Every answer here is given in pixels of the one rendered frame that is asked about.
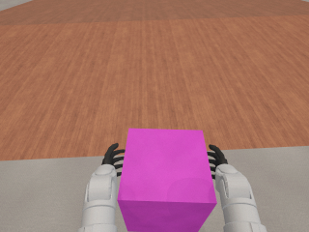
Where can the left robot hand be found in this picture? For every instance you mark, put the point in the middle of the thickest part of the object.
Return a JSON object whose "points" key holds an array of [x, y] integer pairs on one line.
{"points": [[109, 157]]}

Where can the right robot forearm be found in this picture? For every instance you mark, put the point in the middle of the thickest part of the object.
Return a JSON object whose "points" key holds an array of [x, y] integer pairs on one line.
{"points": [[237, 201]]}

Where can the left robot forearm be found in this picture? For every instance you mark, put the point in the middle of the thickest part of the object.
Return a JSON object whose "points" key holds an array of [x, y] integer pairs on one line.
{"points": [[100, 201]]}

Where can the right robot hand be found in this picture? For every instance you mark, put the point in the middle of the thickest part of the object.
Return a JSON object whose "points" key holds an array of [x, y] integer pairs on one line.
{"points": [[219, 158]]}

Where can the carton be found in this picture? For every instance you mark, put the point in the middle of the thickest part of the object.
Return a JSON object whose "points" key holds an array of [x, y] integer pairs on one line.
{"points": [[166, 183]]}

